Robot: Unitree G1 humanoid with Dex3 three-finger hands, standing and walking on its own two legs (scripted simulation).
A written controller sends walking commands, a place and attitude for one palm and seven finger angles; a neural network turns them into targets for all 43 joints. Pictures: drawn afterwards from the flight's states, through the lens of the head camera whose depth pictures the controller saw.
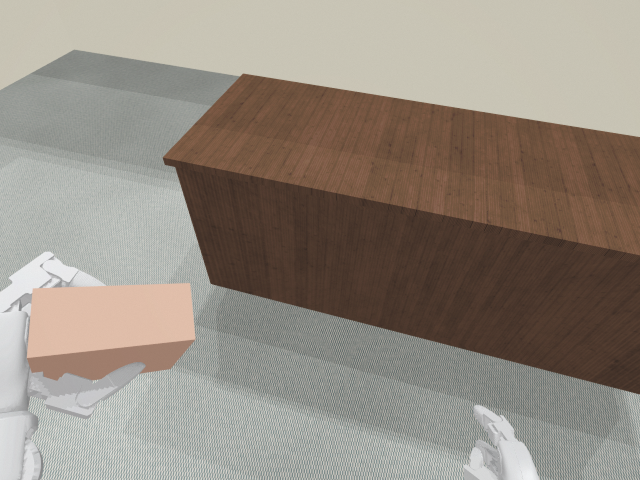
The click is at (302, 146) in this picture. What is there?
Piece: table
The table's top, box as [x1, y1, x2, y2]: [163, 74, 639, 263]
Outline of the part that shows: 163,156 164,163 168,165 639,263 639,137 255,75 242,74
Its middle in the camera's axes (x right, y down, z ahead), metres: +0.37 -0.21 +1.04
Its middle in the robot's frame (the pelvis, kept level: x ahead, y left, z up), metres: +0.93 -0.33 -0.13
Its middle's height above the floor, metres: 0.65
